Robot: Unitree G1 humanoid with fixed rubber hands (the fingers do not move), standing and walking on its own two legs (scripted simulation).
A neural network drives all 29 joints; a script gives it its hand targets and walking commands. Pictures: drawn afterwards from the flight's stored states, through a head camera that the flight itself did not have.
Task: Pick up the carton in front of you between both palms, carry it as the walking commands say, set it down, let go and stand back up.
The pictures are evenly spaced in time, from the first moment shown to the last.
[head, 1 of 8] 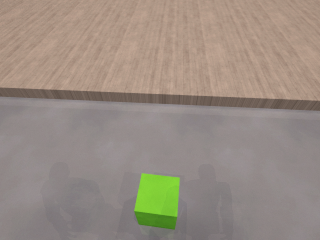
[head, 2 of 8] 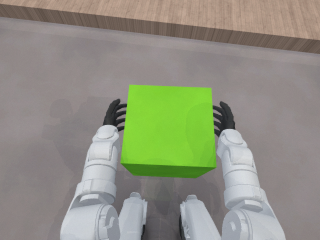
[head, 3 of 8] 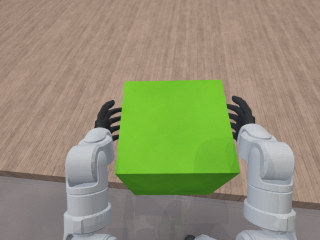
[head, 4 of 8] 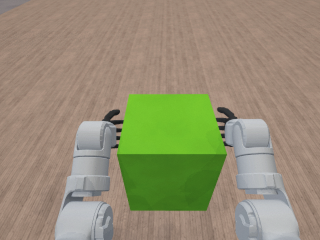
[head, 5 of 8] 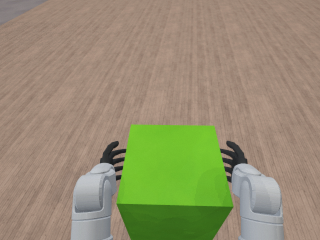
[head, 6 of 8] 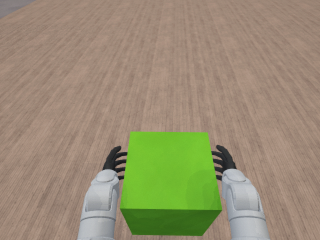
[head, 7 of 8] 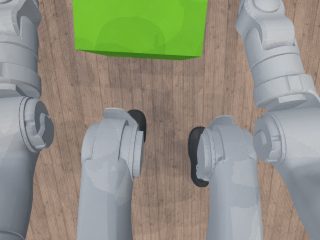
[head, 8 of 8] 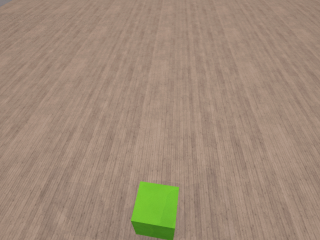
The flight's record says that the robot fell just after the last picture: no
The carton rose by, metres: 0.85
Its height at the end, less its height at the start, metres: +0.12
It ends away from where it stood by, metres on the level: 4.11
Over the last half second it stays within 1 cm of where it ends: yes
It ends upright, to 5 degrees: yes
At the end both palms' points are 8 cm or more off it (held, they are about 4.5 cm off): yes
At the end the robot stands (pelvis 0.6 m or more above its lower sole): yes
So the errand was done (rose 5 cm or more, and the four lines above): yes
